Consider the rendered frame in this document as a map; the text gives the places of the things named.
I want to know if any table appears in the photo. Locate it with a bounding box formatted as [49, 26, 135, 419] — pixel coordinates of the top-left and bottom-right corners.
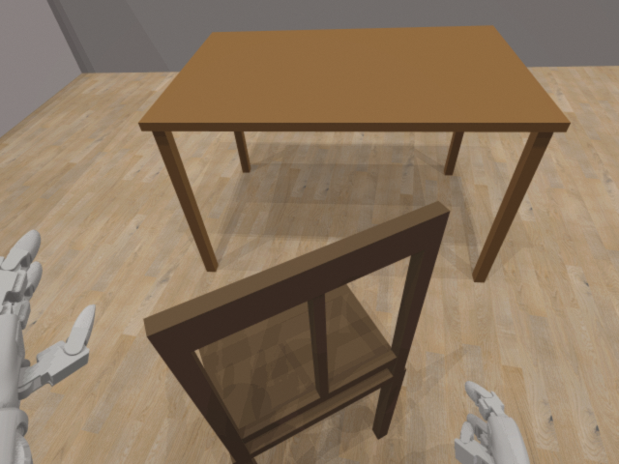
[138, 25, 571, 282]

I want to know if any left robot hand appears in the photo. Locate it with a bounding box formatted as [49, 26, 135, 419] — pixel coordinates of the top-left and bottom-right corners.
[0, 229, 96, 409]

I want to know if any chair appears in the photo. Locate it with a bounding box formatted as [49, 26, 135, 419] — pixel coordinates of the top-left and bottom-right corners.
[143, 201, 450, 464]

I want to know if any right robot hand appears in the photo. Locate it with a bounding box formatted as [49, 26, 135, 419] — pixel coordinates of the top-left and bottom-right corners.
[455, 381, 530, 464]

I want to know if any left robot forearm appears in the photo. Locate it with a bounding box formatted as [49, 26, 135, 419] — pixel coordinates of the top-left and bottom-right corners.
[0, 407, 33, 464]

